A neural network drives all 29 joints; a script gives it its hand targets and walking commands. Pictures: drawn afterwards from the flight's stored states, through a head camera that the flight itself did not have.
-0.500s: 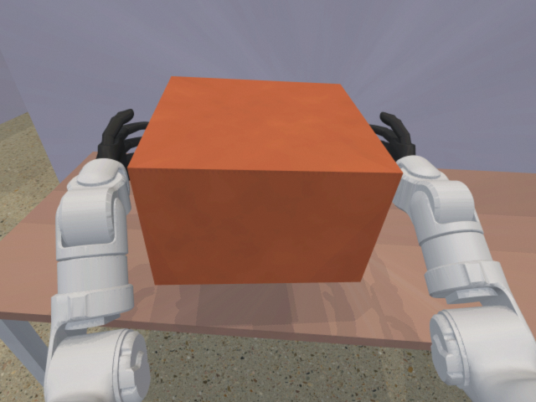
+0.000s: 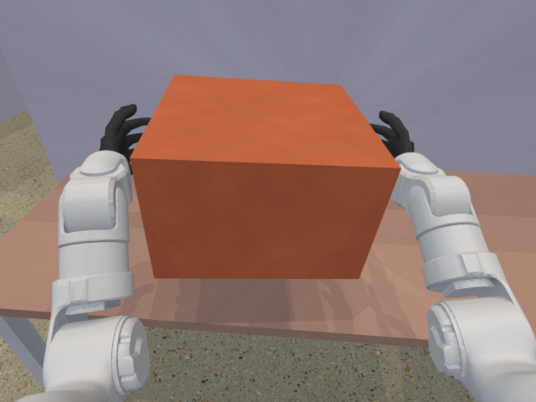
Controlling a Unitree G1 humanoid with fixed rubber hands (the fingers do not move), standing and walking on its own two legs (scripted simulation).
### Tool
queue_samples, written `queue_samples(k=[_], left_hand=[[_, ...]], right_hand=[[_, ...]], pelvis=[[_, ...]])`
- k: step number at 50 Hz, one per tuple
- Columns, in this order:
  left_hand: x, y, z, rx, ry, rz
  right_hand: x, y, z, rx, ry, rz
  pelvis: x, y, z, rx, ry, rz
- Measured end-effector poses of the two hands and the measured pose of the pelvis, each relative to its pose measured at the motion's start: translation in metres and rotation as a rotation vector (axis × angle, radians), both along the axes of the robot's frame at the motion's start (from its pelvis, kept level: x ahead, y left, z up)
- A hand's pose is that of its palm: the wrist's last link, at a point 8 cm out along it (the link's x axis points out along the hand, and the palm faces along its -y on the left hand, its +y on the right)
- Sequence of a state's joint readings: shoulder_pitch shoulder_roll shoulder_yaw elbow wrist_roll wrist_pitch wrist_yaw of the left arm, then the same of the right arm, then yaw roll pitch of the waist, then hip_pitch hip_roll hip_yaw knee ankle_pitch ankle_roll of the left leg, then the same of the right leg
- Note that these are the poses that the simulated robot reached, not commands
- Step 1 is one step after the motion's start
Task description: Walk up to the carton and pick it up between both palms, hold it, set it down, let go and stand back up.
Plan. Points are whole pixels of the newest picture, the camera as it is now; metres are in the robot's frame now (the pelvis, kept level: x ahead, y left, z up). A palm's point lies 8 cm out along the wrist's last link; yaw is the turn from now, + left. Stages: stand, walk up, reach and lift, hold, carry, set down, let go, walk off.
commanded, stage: hold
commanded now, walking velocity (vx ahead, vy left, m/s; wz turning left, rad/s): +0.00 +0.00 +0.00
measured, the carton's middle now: (259, 169) +0.42 +0.00 +0.20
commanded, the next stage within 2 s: set down in 0.84 s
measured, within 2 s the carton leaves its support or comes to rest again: neither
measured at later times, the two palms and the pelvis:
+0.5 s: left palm (121, 159) +0.37 +0.19 +0.25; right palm (398, 160) +0.37 -0.20 +0.24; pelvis +0.01 +0.00 +0.00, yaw +1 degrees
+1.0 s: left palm (115, 161) +0.35 +0.19 +0.26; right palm (399, 159) +0.36 -0.20 +0.25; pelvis +0.00 +0.00 +0.00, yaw +1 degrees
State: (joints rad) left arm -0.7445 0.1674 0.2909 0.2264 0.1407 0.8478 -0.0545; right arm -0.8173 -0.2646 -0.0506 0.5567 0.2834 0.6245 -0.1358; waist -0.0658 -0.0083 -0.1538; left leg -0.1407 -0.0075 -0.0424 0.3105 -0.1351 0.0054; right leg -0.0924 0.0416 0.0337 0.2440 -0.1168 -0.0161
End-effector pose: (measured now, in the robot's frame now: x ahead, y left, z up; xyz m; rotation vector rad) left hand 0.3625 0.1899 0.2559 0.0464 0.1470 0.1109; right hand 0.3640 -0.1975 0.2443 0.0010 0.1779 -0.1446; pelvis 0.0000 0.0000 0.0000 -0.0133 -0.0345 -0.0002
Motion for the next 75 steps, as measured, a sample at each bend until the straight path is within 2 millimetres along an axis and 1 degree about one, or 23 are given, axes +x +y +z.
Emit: queue_samples(k=[11, 16, 27, 37, 42, 47, 50, 55, 58, 62, 68, 75], left_hand=[[0.003, 0.002, -0.003, -0.007, 0.003, 0.011], [0.005, 0.000, -0.001, -0.002, -0.010, 0.008], [0.005, -0.003, -0.002, -0.003, -0.015, 0.002], [-0.002, -0.001, -0.002, 0.000, -0.020, 0.006], [-0.002, -0.001, -0.001, -0.005, -0.013, 0.005], [-0.007, -0.001, 0.003, 0.005, -0.036, 0.012], [-0.009, -0.001, 0.004, -0.005, -0.048, 0.022], [-0.004, 0.001, 0.006, -0.012, -0.069, 0.029], [0.001, 0.003, 0.006, -0.004, -0.077, 0.035], [0.006, 0.007, 0.001, 0.011, -0.084, 0.041], [0.010, 0.013, -0.022, 0.033, -0.073, 0.054], [0.012, 0.009, -0.047, 0.037, -0.055, 0.067]], right_hand=[[0.007, 0.002, 0.002, -0.002, 0.002, 0.008], [0.008, 0.000, 0.003, -0.009, -0.011, 0.008], [0.006, -0.004, -0.001, -0.007, -0.013, 0.003], [0.001, -0.001, -0.001, 0.004, -0.017, 0.007], [0.000, -0.001, -0.001, 0.008, -0.011, 0.004], [-0.002, -0.001, 0.003, 0.010, -0.034, 0.011], [0.000, -0.001, 0.006, 0.025, -0.051, 0.017], [0.007, 0.001, 0.008, 0.037, -0.085, 0.033], [0.015, 0.003, 0.003, 0.027, -0.099, 0.042], [0.024, 0.008, -0.010, 0.004, -0.107, 0.061], [0.034, 0.015, -0.034, -0.010, -0.100, 0.076], [0.040, 0.011, -0.051, 0.004, -0.089, 0.082]], pelvis=[[0.003, -0.001, 0.000, 0.000, 0.008, 0.003], [0.006, -0.002, 0.000, -0.001, 0.007, 0.009], [0.011, -0.003, 0.000, -0.002, -0.008, 0.008], [0.009, -0.003, 0.000, -0.001, -0.013, 0.008], [0.006, -0.003, 0.000, 0.000, -0.010, 0.006], [0.004, -0.002, 0.000, -0.002, -0.006, 0.012], [0.003, -0.002, 0.000, -0.001, -0.008, 0.019], [0.002, -0.004, 0.000, 0.006, -0.015, 0.023], [0.003, -0.006, 0.000, 0.009, -0.022, 0.024], [0.006, -0.008, 0.000, 0.011, -0.037, 0.029], [0.014, -0.010, 0.000, 0.008, -0.041, 0.051], [0.023, -0.012, -0.001, 0.006, -0.034, 0.063]])
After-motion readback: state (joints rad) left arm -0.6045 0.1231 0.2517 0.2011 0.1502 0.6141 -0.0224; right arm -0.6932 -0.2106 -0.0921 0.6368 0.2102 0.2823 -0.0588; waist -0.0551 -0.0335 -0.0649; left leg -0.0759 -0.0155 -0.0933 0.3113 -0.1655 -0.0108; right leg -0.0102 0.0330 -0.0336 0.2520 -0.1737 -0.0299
